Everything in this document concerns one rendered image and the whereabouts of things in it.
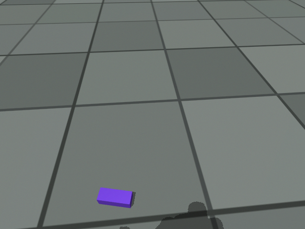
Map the carton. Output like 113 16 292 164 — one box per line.
97 187 133 208

